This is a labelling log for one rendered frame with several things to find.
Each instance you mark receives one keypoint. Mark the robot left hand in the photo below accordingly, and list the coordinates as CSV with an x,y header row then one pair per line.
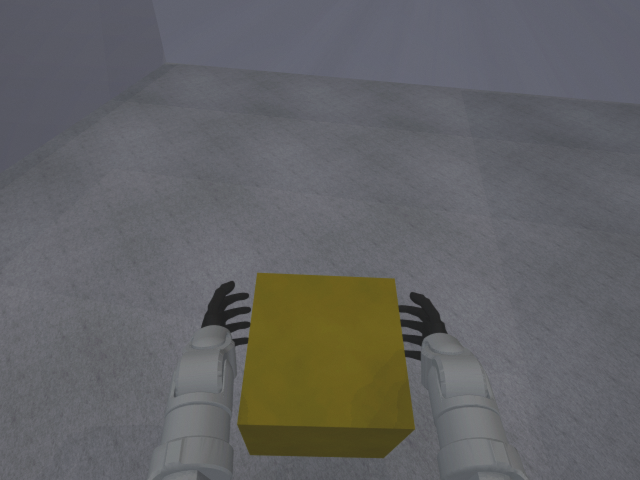
x,y
217,316

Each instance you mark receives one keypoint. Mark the robot right forearm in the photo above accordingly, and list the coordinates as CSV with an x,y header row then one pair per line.
x,y
472,439

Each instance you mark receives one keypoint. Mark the robot left forearm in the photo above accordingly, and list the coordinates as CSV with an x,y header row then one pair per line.
x,y
195,438

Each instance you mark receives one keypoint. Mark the robot right hand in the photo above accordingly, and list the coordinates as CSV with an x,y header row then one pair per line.
x,y
431,322

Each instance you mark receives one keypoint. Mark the carton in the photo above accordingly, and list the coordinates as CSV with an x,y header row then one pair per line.
x,y
325,372

